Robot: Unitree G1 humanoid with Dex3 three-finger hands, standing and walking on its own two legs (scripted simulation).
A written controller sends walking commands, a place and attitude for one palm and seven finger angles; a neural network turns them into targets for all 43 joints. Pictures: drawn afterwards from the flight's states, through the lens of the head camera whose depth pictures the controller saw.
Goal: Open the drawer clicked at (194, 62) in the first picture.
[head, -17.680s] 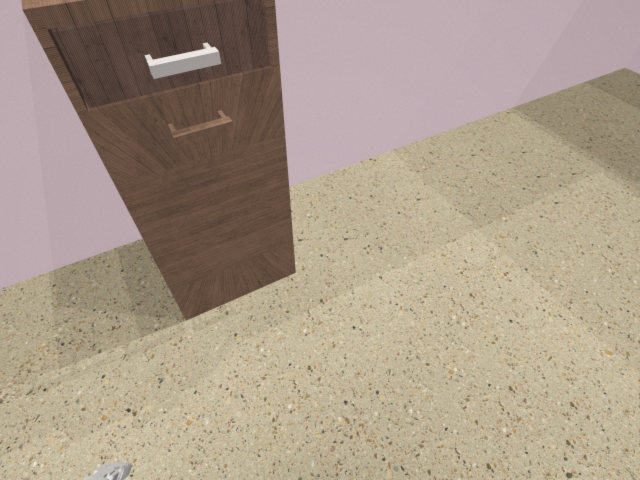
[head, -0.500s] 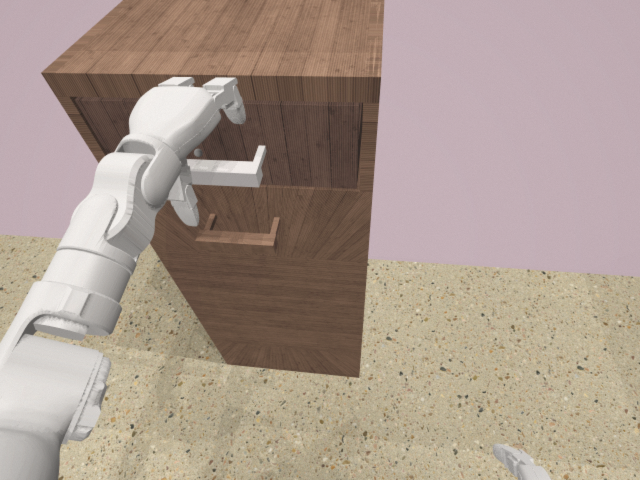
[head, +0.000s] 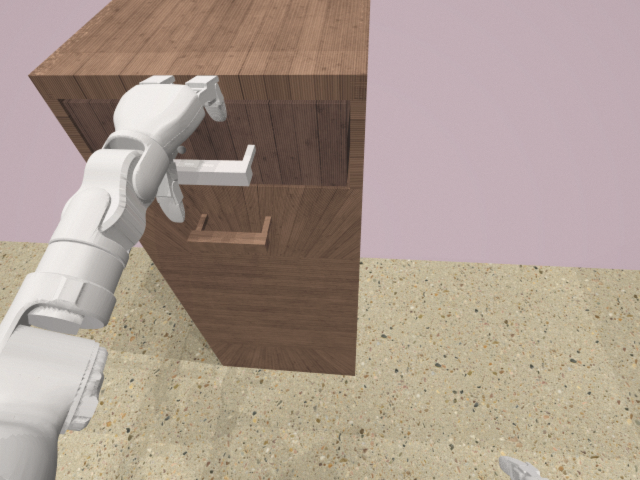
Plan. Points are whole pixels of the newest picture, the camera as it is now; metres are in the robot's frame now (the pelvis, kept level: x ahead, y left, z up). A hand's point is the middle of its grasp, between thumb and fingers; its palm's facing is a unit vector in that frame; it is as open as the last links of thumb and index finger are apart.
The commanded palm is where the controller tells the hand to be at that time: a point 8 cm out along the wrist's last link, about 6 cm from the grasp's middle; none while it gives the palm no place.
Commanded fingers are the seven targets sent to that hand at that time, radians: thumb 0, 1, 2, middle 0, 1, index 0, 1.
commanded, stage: move the hooked fingers above the handle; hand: left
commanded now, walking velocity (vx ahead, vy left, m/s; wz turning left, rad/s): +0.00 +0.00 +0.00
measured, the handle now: (207, 161) +0.50 +0.19 +0.13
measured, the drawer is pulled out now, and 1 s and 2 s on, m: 0.00 0.00 0.00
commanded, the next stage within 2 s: none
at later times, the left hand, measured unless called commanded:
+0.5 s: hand (197, 147) +0.46 +0.17 +0.18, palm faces +0.07 -0.04 -1.00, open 13.8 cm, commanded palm +0.43 +0.21 +0.25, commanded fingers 0.00 -0.50 0.30 -0.30 -1.20 -0.30 -1.20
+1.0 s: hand (196, 159) +0.44 +0.17 +0.18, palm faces +0.04 -0.04 -1.00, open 13.8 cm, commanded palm +0.43 +0.21 +0.25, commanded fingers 0.00 -0.50 0.30 -0.30 -1.20 -0.30 -1.20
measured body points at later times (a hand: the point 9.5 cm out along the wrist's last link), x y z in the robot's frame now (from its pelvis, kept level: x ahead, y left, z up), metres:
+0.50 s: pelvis +0.01 +0.00 +0.00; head +0.04 -0.04 +0.45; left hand +0.45 +0.18 +0.24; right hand +0.13 -0.25 -0.14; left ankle -0.02 +0.11 -0.74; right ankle +0.00 -0.10 -0.74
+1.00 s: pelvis +0.01 +0.00 +0.00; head +0.03 -0.03 +0.45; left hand +0.43 +0.17 +0.24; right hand +0.15 -0.26 -0.13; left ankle -0.02 +0.11 -0.74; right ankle +0.00 -0.10 -0.74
